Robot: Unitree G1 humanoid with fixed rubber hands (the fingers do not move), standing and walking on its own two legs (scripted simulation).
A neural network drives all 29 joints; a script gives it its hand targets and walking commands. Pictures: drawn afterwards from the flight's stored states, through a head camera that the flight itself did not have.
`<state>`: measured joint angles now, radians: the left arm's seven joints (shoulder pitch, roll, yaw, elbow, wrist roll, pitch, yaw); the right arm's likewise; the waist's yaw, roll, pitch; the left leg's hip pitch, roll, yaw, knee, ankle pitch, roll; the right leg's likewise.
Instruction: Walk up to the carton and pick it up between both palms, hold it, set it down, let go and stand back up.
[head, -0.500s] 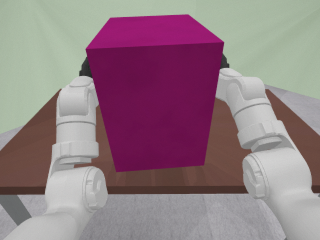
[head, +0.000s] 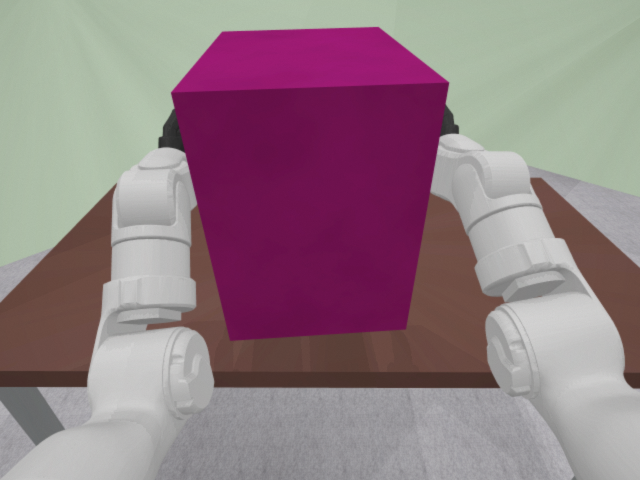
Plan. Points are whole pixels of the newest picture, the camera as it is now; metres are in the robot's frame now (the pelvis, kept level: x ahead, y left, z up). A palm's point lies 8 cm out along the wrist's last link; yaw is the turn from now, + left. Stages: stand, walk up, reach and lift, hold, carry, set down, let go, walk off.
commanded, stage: hold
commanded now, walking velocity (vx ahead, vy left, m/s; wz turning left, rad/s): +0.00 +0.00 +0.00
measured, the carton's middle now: (309, 172) +0.41 +0.00 +0.27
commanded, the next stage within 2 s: none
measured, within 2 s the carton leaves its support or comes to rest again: neither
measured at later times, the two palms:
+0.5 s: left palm (176, 165) +0.38 +0.16 +0.30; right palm (440, 153) +0.37 -0.15 +0.31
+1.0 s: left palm (173, 151) +0.38 +0.16 +0.31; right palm (438, 149) +0.37 -0.15 +0.31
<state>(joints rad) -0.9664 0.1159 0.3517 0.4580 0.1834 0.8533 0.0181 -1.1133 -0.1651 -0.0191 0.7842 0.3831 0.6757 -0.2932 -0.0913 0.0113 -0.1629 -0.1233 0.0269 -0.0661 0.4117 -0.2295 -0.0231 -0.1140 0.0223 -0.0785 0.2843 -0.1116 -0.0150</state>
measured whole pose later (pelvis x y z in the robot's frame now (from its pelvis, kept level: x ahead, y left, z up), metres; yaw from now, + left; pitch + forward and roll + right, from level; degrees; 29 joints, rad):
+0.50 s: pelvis +0.00 +0.00 +0.00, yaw +0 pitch -4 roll -2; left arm -0.95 0.10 0.35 0.43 0.19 0.87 0.02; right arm -1.11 -0.17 -0.02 0.78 0.39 0.68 -0.29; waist -0.09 0.01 -0.16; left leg -0.11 0.03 -0.06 0.41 -0.24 -0.02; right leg -0.10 0.02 -0.07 0.28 -0.11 -0.01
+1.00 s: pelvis +0.00 +0.00 +0.00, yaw -1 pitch -4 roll -2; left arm -1.03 0.13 0.36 0.52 0.20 0.85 0.01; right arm -1.13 -0.16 -0.04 0.81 0.38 0.66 -0.29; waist -0.07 0.01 -0.17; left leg -0.11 0.03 -0.06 0.41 -0.24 -0.02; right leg -0.11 0.03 -0.07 0.28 -0.11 -0.02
